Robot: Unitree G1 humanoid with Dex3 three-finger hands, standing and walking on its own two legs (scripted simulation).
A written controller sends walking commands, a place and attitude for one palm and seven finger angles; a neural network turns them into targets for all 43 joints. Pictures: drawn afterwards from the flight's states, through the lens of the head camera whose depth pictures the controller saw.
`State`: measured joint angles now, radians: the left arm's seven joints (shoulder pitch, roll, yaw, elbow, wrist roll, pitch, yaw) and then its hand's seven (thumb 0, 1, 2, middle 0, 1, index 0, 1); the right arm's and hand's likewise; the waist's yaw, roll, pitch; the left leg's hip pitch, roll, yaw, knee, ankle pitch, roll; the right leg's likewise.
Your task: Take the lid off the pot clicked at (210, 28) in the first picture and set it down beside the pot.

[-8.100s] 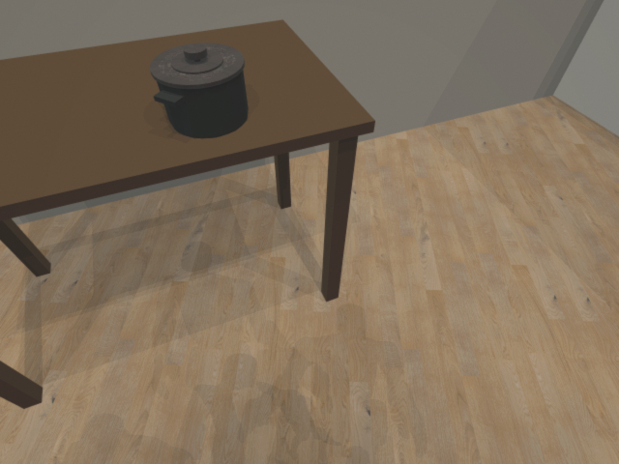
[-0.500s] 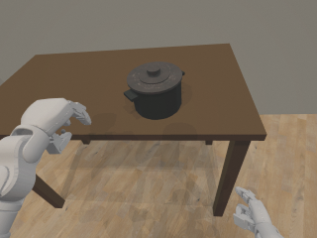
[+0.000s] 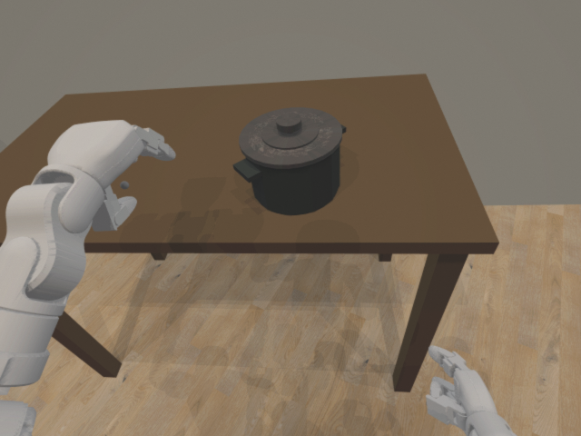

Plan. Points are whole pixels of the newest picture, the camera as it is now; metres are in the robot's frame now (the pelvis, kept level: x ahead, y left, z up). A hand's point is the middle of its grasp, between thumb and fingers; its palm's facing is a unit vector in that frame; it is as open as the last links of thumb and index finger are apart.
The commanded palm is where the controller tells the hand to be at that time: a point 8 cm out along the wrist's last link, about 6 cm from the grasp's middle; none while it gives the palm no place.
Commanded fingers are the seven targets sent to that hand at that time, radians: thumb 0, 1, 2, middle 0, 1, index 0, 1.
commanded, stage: reach forward and open the fingers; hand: left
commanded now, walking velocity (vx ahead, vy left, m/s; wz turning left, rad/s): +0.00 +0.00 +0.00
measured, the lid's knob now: (288, 122) +0.57 +0.08 +0.16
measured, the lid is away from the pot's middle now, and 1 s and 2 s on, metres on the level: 0.00 0.00 0.00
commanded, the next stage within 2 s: move the open hand above the knob in 0.12 s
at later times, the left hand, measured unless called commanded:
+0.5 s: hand (151, 174) +0.36 +0.22 +0.21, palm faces -0.01 -0.07 -1.00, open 9.8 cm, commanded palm +0.32 +0.21 +0.29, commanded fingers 0.00 -0.37 1.71 -0.89 -0.08 -0.89 -0.08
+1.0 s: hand (214, 140) +0.43 +0.16 +0.21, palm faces -0.08 -0.06 -1.00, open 9.8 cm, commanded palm +0.40 +0.16 +0.29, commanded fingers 0.00 -0.37 1.71 -0.89 -0.08 -0.89 -0.08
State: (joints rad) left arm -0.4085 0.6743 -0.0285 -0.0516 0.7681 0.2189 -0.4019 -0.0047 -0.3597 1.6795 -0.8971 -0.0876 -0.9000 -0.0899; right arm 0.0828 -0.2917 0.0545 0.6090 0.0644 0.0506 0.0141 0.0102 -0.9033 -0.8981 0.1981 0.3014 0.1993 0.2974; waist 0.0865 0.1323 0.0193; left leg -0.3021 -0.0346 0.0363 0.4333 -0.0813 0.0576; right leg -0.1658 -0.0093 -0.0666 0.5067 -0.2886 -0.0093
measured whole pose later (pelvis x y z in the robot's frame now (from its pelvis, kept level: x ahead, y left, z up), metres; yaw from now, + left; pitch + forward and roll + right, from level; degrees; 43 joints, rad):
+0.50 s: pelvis +0.01 +0.00 +0.00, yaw +1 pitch -2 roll -1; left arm -0.52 0.63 -0.13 -0.03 0.77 0.28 -0.42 -0.01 -0.37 1.70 -0.90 -0.09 -0.91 -0.09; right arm 0.06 -0.29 0.06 0.61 0.07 0.07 0.02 0.01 -0.90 -0.90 0.20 0.30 0.20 0.30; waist 0.09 0.12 0.02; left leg -0.33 -0.05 0.02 0.46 -0.10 0.06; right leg -0.18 -0.02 -0.08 0.52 -0.31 -0.01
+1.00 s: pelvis +0.02 -0.01 +0.00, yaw +0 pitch +1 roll +1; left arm -0.80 0.53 -0.26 0.30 0.83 0.35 -0.42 0.00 -0.37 1.70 -0.90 -0.09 -0.90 -0.09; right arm 0.10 -0.30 0.06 0.64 0.08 0.11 0.03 0.01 -0.90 -0.90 0.20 0.30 0.20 0.30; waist 0.04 0.10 -0.02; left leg -0.35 -0.04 0.03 0.47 -0.13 0.04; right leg -0.22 -0.01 -0.06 0.55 -0.34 -0.02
